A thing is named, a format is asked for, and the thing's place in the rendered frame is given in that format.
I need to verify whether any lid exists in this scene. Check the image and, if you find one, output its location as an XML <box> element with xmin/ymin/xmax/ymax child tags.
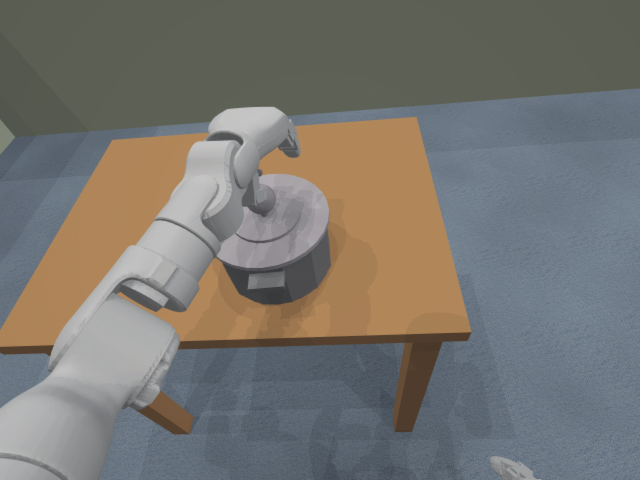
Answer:
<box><xmin>216</xmin><ymin>174</ymin><xmax>330</xmax><ymax>271</ymax></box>

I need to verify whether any left robot hand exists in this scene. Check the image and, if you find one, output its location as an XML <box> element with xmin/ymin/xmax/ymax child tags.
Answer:
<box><xmin>208</xmin><ymin>107</ymin><xmax>301</xmax><ymax>207</ymax></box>

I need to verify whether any robot left upper arm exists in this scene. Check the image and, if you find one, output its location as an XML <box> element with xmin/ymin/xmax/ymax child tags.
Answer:
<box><xmin>0</xmin><ymin>293</ymin><xmax>180</xmax><ymax>480</ymax></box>

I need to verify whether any table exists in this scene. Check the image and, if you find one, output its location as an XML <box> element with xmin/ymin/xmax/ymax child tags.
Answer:
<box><xmin>0</xmin><ymin>117</ymin><xmax>471</xmax><ymax>434</ymax></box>

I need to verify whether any right robot hand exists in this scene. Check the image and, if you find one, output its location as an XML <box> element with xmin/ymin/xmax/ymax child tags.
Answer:
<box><xmin>490</xmin><ymin>456</ymin><xmax>542</xmax><ymax>480</ymax></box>

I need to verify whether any knob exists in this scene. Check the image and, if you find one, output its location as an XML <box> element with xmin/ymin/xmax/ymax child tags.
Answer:
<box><xmin>248</xmin><ymin>184</ymin><xmax>276</xmax><ymax>214</ymax></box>

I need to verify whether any pot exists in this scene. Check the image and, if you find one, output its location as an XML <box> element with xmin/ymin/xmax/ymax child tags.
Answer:
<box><xmin>222</xmin><ymin>229</ymin><xmax>331</xmax><ymax>304</ymax></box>

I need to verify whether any robot left forearm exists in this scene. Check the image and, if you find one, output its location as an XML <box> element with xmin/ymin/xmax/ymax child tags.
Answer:
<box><xmin>48</xmin><ymin>127</ymin><xmax>260</xmax><ymax>372</ymax></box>

